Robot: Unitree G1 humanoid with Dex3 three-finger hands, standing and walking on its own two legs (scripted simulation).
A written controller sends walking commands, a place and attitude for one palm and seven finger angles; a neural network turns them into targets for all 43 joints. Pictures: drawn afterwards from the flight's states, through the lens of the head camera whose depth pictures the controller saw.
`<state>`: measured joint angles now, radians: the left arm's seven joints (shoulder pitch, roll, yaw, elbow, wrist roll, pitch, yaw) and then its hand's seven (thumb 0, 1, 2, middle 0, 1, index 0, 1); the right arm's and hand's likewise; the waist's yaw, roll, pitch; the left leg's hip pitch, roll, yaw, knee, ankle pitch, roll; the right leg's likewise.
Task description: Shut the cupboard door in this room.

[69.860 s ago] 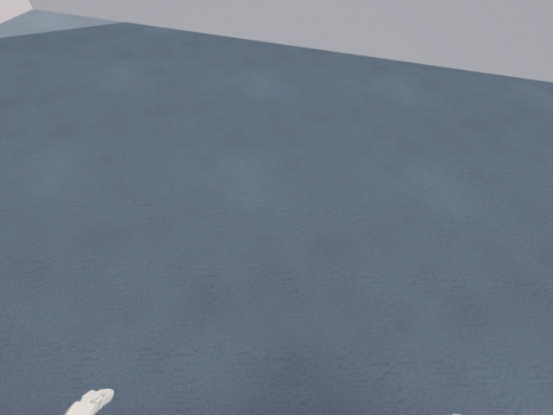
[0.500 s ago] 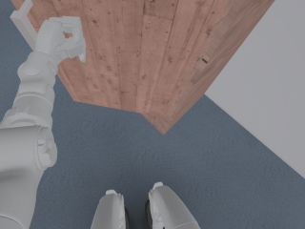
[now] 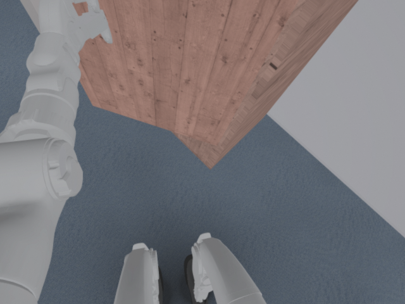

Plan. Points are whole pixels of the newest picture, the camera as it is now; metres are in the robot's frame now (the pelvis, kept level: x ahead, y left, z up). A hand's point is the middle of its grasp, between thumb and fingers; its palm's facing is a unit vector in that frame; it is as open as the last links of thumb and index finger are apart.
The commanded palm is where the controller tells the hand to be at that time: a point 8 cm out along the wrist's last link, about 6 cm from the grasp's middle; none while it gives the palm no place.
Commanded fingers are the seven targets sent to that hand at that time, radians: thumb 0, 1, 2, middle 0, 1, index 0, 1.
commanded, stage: pull the fist back off the door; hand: left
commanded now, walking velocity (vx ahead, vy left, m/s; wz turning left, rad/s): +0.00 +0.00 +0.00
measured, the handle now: out of the picture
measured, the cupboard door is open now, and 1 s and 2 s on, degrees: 28 28 28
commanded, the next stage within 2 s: draw the hand back to the body in 0.76 s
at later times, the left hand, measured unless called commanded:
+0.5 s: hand (102, 51) +0.53 +0.10 +0.09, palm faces +0.07 -1.00 -0.05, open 3.1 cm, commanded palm +0.49 +0.14 +0.09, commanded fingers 0.00 0.90 0.90 -1.30 -1.50 -1.30 -1.50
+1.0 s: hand (105, 67) +0.49 +0.09 +0.11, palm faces +0.12 -0.99 -0.01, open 3.1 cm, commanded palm +0.43 +0.15 +0.12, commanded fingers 0.00 0.90 0.90 -1.30 -1.50 -1.30 -1.50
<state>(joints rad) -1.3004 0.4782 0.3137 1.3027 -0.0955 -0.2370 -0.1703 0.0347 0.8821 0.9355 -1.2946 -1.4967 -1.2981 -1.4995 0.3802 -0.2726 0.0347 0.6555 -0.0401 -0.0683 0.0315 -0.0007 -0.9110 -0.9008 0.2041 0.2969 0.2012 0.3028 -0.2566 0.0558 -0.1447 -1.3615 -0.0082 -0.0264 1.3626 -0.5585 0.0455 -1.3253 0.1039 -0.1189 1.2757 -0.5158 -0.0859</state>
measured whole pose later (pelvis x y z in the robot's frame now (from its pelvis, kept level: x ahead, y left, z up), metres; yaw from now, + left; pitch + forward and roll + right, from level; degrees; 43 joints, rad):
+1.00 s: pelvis +0.01 +0.00 +0.04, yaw +1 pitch +23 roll +0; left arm -0.75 0.16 0.23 1.02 -0.02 -0.58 0.17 0.02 0.89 0.89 -1.30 -1.50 -1.30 -1.50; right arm 0.31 -0.21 0.00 0.61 -0.04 0.05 0.09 0.00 -0.91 -0.90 0.20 0.30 0.20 0.30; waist -0.14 0.03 -0.17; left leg -1.04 -0.03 0.04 1.15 -0.51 0.05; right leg -1.05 0.09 -0.03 1.15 -0.49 -0.08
